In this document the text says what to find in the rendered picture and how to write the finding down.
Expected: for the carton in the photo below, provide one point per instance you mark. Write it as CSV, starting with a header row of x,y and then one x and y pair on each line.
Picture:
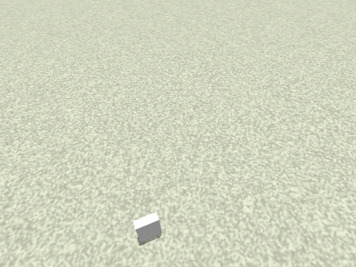
x,y
148,226

